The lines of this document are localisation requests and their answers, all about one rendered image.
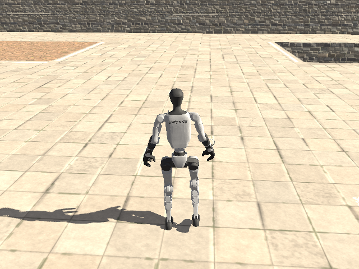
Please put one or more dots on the right robot hand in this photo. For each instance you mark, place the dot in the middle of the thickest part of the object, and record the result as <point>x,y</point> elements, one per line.
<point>207,153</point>

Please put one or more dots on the robot left shin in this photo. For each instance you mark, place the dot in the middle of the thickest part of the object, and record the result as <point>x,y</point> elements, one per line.
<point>168,204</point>

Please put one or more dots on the left robot upper arm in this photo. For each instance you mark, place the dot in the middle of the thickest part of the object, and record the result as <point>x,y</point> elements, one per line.
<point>157,128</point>

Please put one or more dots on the robot left foot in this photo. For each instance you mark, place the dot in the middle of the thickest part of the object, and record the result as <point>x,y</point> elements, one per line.
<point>168,225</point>

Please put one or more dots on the right robot upper arm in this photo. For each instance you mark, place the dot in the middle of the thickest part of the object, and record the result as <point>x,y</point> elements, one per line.
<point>198,125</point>

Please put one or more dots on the right robot forearm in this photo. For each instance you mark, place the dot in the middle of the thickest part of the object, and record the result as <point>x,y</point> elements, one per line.
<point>207,144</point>

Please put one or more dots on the left robot forearm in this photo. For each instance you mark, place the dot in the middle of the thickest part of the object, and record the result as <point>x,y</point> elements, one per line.
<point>149,148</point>

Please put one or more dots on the left robot hand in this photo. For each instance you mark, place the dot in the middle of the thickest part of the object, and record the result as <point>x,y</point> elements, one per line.
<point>146,159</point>

